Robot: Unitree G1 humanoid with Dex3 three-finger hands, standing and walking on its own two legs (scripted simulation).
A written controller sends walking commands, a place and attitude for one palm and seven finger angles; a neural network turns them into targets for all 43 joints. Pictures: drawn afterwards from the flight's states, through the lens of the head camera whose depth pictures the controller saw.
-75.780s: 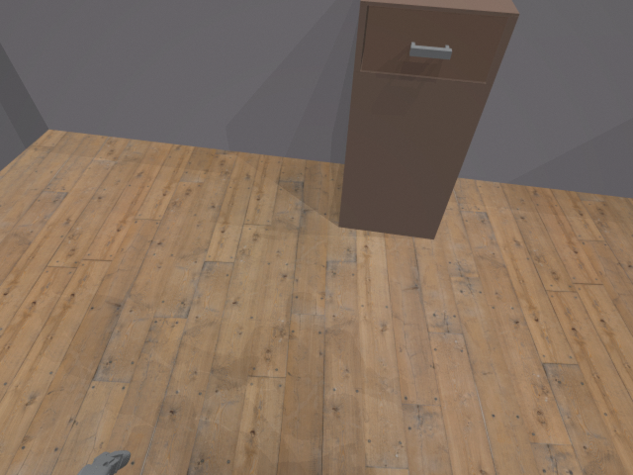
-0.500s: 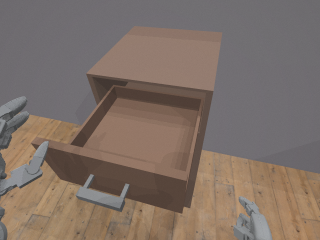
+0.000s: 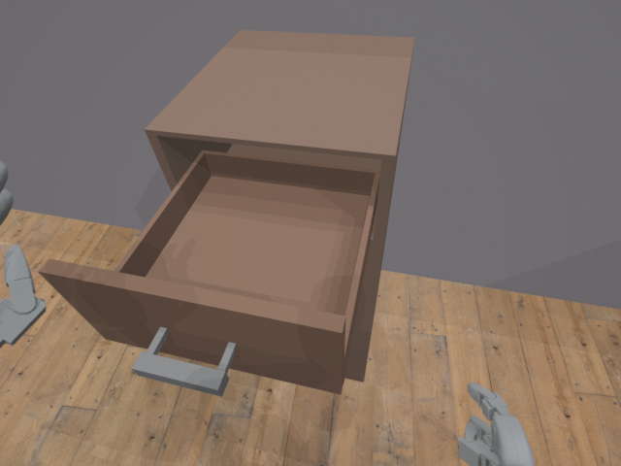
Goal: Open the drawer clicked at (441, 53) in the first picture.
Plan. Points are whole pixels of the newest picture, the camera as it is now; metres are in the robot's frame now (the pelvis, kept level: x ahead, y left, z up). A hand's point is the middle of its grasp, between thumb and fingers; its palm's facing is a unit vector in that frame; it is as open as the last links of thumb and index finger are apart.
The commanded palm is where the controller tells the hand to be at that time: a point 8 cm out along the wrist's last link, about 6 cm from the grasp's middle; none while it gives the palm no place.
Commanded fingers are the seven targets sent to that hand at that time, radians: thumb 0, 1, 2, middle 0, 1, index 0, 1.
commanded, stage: step back with the hand held close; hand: left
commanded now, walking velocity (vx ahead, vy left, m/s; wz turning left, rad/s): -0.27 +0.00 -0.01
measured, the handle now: (188, 358) +0.24 +0.18 +0.03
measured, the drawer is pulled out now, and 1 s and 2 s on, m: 0.29 0.29 0.29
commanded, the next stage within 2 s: stop stepping back and stand still in 1.16 s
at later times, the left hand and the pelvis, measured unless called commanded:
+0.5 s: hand out of the picture +0.13 +0.26 +0.21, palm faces +0.43 -0.77 -0.47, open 7.4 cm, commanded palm +0.07 +0.31 +0.22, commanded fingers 0.00 0.90 0.90 -0.20 -0.30 -0.20 -0.30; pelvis -0.06 +0.03 -0.01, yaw -1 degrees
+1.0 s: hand out of the picture +0.08 +0.21 +0.21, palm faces +0.30 -0.82 -0.48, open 7.4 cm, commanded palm -0.01 +0.28 +0.22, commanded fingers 0.00 0.90 0.90 -0.20 -0.30 -0.20 -0.30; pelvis -0.15 +0.01 -0.02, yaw -4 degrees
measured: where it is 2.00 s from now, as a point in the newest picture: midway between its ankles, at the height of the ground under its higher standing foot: outside the picture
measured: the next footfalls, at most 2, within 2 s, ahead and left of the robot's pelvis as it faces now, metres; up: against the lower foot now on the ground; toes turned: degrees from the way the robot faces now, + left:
right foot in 0.96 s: -0.18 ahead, -0.10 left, +0.00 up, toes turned -6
left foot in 1.22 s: -0.14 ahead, +0.11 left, +0.00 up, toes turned +0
